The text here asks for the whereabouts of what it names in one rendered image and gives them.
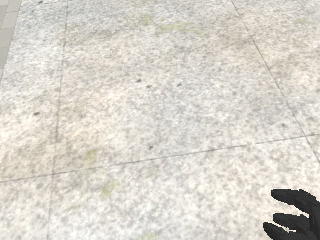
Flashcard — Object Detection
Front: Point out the robot right hand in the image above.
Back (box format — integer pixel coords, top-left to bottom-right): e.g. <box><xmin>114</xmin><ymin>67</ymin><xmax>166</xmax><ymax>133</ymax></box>
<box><xmin>263</xmin><ymin>189</ymin><xmax>320</xmax><ymax>240</ymax></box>

